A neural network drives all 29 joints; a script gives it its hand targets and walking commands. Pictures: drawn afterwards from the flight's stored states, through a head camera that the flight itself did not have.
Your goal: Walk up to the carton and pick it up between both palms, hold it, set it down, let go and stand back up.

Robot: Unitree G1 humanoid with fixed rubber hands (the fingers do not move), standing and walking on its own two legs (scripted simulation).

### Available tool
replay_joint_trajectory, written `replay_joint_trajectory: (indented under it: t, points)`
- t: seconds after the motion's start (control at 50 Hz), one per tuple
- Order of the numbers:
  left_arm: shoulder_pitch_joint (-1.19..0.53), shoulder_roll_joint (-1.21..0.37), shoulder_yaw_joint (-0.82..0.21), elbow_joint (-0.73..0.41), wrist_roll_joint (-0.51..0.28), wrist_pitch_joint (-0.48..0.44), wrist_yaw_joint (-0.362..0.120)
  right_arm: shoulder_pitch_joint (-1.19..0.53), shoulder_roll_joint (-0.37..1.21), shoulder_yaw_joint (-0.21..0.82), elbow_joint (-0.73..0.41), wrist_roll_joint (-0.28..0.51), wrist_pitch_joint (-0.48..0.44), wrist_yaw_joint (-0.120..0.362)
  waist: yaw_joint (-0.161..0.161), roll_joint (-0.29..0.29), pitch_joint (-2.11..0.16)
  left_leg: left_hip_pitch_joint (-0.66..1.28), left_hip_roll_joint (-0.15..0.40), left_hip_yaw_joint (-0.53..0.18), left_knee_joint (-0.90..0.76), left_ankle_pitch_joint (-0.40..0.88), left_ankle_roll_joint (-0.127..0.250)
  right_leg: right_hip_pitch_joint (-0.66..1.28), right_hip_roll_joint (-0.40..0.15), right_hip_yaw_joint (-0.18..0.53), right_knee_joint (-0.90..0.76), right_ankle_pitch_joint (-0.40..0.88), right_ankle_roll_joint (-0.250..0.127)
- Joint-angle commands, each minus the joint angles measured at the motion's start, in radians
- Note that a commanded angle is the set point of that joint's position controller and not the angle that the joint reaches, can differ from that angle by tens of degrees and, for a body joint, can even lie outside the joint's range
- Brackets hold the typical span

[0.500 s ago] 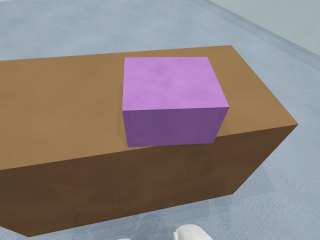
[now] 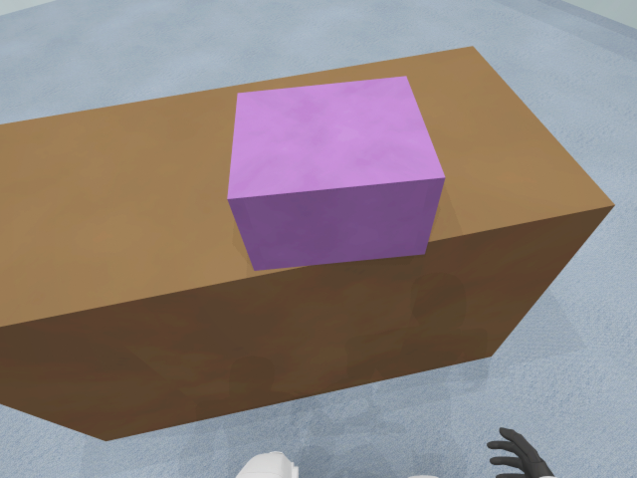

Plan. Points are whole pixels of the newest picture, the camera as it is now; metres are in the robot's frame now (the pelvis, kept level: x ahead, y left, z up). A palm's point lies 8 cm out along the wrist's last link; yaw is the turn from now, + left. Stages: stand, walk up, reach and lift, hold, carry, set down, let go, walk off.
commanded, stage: walk up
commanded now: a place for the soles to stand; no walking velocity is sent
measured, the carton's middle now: (330, 173) +0.54 +0.01 +0.04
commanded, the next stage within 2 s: none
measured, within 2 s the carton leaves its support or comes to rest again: neither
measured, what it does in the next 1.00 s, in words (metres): steps on the spot: left foot, then right foot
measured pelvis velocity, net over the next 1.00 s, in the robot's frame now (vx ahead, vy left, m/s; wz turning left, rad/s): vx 0.01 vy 0.08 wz -0.07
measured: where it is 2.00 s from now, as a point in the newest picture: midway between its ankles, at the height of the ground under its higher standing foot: outside the picture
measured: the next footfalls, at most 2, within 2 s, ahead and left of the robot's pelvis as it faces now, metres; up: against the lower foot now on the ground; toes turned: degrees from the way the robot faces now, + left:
left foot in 0.06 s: +0.06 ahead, +0.16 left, +0.00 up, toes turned +0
right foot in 0.48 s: +0.02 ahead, -0.04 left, +0.00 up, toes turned -2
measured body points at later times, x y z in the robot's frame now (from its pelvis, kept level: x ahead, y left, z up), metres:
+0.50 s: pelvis -0.03 +0.08 +0.00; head -0.04 +0.08 +0.45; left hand +0.01 +0.33 -0.14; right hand -0.01 -0.18 -0.14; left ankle +0.02 +0.16 -0.73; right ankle -0.04 -0.03 -0.73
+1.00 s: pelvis +0.01 +0.08 +0.01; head +0.02 +0.08 +0.46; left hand +0.08 +0.32 -0.14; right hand +0.00 -0.18 -0.13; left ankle +0.02 +0.16 -0.73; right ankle -0.02 -0.04 -0.73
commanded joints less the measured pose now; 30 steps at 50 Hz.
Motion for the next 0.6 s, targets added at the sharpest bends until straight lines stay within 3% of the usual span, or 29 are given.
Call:
replay_joint_trajectory:
  t: [0.0, 0.02, 0.04, 0.06, 0.08, 0.1, 0.12, 0.16, 0.18, 0.26, 0.34, 0.38, 0.42, 0.44, 0.46, 0.48, 0.5, 0.52, 0.54, 0.58]
  points:
    - [-0.008, 0.219, 0.06, -0.042, -0.002, 0.016, 0.001, 0.065, -0.038, -0.009, -0.058, 0.014, -0.033, 0.001, -0.03, -0.324, -0.121, 0.148, 0.01, 0.041, -0.3, 0.125, 0.032, 0.053, -0.175, 0.16, -0.08, 0.382, -0.231]
    - [-0.032, 0.205, 0.055, -0.043, -0.008, 0.026, -0.005, 0.141, -0.048, -0.016, -0.03, 0.016, -0.043, 0.001, -0.065, -0.275, -0.128, 0.288, -0.013, 0.063, -0.465, 0.237, 0.044, -0.026, -0.126, 0.108, -0.006, 0.322, -0.189]
    - [0.005, 0.157, 0.044, -0.034, -0.008, 0.033, -0.012, 0.193, -0.1, -0.029, -0.012, 0.014, -0.057, 0.002, -0.077, -0.102, -0.164, 0.411, 0.041, -0.034, -0.525, 0.307, 0.049, -0.105, -0.036, 0.02, 0.153, 0.138, -0.144]
    - [0.023, 0.068, 0.015, -0.051, -0.001, 0.037, -0.009, 0.201, -0.206, -0.047, -0.024, 0.021, -0.062, 0.005, -0.085, 0.194, -0.135, 0.444, 0.214, -0.294, -0.564, 0.389, 0.093, -0.301, 0.116, -0.079, 0.322, -0.309, -0.096]
    - [-0.015, 0.065, 0.01, -0.062, -0.004, 0.046, 0.011, 0.18, -0.211, -0.041, -0.038, 0.041, -0.051, 0.002, -0.111, 0.197, -0.113, 0.345, 0.267, -0.34, -0.598, 0.278, 0.195, -0.343, 0.106, -0.051, 0.444, -0.429, -0.096]
    - [-0.042, 0.086, 0.023, -0.07, -0.022, 0.052, 0.022, 0.144, -0.196, -0.044, -0.047, 0.036, -0.047, -0.003, -0.137, 0.242, -0.063, 0.173, 0.305, -0.391, -0.659, 0.034, 0.266, -0.291, 0.098, 0.004, 0.539, -0.419, -0.102]
    - [-0.064, 0.107, 0.026, -0.058, -0.016, 0.055, 0.019, 0.091, -0.139, -0.034, -0.055, 0.038, -0.042, -0.009, -0.12, 0.178, 0.04, 0.084, 0.25, -0.321, -0.695, -0.103, 0.244, -0.272, 0.098, 0.03, 0.549, -0.362, -0.114]
    - [0.021, 0.119, 0.03, -0.009, -0.007, 0.048, -0.009, 0.011, -0.088, -0.009, -0.065, 0.029, -0.044, -0.022, -0.035, 0.127, 0.073, 0.104, 0.14, -0.174, -0.671, -0.024, 0.19, -0.245, 0.097, 0.011, 0.508, -0.239, -0.101]
    - [0.047, 0.116, 0.029, -0.001, 0.0, 0.043, -0.022, 0.016, -0.082, -0.007, -0.067, 0.031, -0.054, -0.028, -0.026, 0.118, 0.052, 0.136, 0.132, -0.166, -0.655, 0.012, 0.18, -0.242, 0.091, -0.013, 0.486, -0.201, -0.096]
    - [0.049, 0.084, 0.012, 0.031, -0.004, 0.037, -0.049, 0.095, -0.058, 0.013, -0.033, 0.038, -0.085, -0.039, -0.038, 0.096, 0.018, 0.122, 0.176, -0.203, -0.685, -0.089, 0.216, -0.139, 0.084, -0.061, 0.343, -0.151, -0.075]
    - [0.015, 0.062, 0.001, 0.035, -0.002, 0.044, -0.063, 0.139, -0.095, 0.02, -0.007, 0.044, -0.095, -0.05, -0.043, 0.058, 0.018, 0.064, 0.213, -0.241, -0.692, -0.195, 0.228, -0.018, 0.092, -0.075, 0.196, -0.154, -0.089]
    - [0.028, 0.048, -0.007, 0.045, -0.007, 0.038, -0.066, 0.145, -0.108, 0.021, 0.002, 0.046, -0.097, -0.051, -0.033, 0.036, 0.012, 0.044, 0.207, -0.229, -0.675, -0.225, 0.228, 0.053, 0.103, -0.092, 0.089, -0.118, -0.103]
    - [0.055, 0.026, -0.019, 0.056, -0.017, 0.023, -0.065, 0.156, -0.109, 0.025, 0.015, 0.045, -0.096, -0.045, -0.015, -0.012, 0.011, 0.029, 0.169, -0.187, -0.63, -0.224, 0.204, 0.141, 0.114, -0.097, -0.108, -0.036, -0.125]
    - [0.071, 0.035, -0.021, 0.061, -0.016, 0.015, -0.062, 0.178, -0.107, 0.025, 0.023, 0.045, -0.097, -0.04, -0.018, -0.039, 0.001, 0.013, 0.154, -0.178, -0.603, -0.189, 0.183, 0.186, 0.094, -0.048, -0.132, -0.036, -0.139]
    - [0.098, 0.057, -0.018, 0.067, -0.013, 0.007, -0.059, 0.192, -0.094, 0.03, 0.025, 0.044, -0.1, -0.035, -0.018, -0.092, 0.002, -0.04, 0.124, -0.147, -0.536, -0.143, 0.157, 0.229, 0.03, 0.058, -0.172, -0.099, -0.164]
    - [0.129, 0.083, -0.013, 0.077, -0.016, 0.001, -0.057, 0.2, -0.055, 0.042, 0.018, 0.038, -0.106, -0.028, -0.025, -0.174, 0.001, -0.1, 0.052, -0.087, -0.407, -0.067, 0.134, 0.257, -0.063, 0.217, -0.27, -0.235, -0.198]
    - [0.098, 0.121, -0.01, 0.086, -0.025, 0.002, -0.057, 0.19, -0.019, 0.048, 0.019, 0.039, -0.108, -0.026, -0.032, -0.208, 0.031, -0.01, -0.013, -0.005, -0.33, 0.044, 0.112, 0.099, -0.152, 0.328, -0.358, -0.405, -0.252]
    - [0.044, 0.133, -0.003, 0.087, -0.027, 0.002, -0.058, 0.185, -0.035, 0.05, 0.025, 0.027, -0.112, -0.028, -0.04, -0.196, 0.07, 0.083, -0.01, 0.016, -0.3, 0.052, 0.117, -0.024, -0.169, 0.343, -0.395, -0.483, -0.267]
    - [0.009, 0.125, -0.006, 0.088, -0.029, 0.002, -0.059, 0.184, -0.04, 0.055, 0.027, 0.021, -0.117, -0.027, -0.049, -0.177, 0.09, 0.132, -0.016, 0.014, -0.332, 0.075, 0.123, -0.065, -0.146, 0.293, -0.395, -0.462, -0.254]
    - [-0.025, 0.106, -0.02, 0.082, -0.028, -0.003, -0.055, 0.217, -0.034, 0.052, 0.041, 0.026, -0.133, -0.029, -0.067, -0.164, 0.064, 0.171, -0.008, -0.015, -0.413, 0.216, 0.13, 0.003, -0.086, 0.165, -0.332, -0.203, -0.21]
